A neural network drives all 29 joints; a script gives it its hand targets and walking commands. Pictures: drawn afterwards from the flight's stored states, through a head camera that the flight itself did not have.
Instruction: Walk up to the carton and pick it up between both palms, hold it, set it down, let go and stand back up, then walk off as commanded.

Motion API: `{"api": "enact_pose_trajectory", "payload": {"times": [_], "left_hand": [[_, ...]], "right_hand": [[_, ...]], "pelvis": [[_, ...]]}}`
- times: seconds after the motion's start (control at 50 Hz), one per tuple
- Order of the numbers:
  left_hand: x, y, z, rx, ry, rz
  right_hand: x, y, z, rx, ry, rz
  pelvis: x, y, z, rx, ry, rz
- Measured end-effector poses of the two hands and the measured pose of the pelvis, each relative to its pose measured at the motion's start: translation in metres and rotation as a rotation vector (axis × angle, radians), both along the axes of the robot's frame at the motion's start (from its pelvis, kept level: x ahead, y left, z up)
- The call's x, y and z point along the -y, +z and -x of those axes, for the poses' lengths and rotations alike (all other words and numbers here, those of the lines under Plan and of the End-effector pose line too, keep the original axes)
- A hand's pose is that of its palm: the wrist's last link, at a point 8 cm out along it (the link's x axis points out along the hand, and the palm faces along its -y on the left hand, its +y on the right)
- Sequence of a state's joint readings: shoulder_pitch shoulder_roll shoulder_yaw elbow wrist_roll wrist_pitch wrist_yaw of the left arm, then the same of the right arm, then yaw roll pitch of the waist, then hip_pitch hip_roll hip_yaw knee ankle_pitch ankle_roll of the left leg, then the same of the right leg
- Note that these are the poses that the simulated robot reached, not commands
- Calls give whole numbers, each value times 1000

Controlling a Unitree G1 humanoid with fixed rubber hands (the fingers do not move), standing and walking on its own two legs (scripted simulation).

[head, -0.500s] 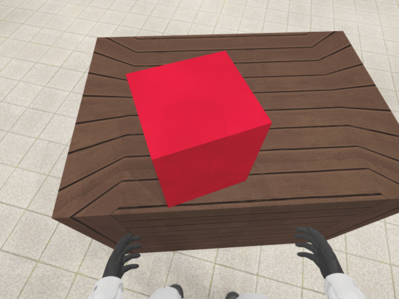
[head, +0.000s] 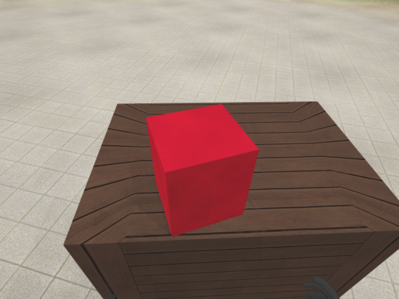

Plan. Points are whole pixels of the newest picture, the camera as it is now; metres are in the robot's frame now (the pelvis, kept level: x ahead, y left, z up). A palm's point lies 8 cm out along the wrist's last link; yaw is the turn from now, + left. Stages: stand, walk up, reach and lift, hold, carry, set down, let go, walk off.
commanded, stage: stand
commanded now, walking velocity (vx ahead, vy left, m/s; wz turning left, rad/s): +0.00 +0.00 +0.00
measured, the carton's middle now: (197, 168) +0.44 +0.04 +0.01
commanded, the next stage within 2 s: walk off in 0.90 s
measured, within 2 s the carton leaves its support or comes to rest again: neither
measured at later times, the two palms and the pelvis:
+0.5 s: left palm out of the picture +0.02 +0.25 -0.15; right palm out of the picture +0.03 -0.25 -0.11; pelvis -0.03 +0.01 +0.00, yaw +0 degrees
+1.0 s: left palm out of the picture +0.00 +0.25 -0.15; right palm out of the picture +0.02 -0.25 -0.11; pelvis -0.03 +0.01 +0.00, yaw +0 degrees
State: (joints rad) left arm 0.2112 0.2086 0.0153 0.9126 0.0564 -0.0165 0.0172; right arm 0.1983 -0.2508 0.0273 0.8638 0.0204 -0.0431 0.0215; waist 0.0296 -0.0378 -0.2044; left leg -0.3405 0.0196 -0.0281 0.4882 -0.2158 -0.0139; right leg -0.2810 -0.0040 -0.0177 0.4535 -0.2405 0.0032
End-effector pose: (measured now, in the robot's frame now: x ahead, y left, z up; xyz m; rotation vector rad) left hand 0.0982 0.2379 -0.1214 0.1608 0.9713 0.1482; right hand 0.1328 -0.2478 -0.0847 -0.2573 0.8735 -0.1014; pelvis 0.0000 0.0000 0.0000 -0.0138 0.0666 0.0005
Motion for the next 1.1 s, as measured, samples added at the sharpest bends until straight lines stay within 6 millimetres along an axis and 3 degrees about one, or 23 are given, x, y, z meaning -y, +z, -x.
{"api": "enact_pose_trajectory", "payload": {"times": [0.26, 0.4, 0.68, 1.1], "left_hand": [[-12, -16, 49, -103, 19, 0], [-13, -22, 71, -164, 23, 4], [-14, -27, 91, -218, 28, 8], [-14, -30, 101, -274, 25, 8]], "right_hand": [[4, -17, 68, -125, -55, 6], [5, -23, 92, -178, -69, 9], [5, -24, 104, -201, -76, 11], [6, -27, 113, -254, -82, 16]], "pelvis": [[-4, -1, 18, 28, 0, 6], [-5, -1, 25, 38, 0, 7], [-6, -1, 33, 49, 0, 8], [-6, -1, 32, 48, 0, 8]]}}
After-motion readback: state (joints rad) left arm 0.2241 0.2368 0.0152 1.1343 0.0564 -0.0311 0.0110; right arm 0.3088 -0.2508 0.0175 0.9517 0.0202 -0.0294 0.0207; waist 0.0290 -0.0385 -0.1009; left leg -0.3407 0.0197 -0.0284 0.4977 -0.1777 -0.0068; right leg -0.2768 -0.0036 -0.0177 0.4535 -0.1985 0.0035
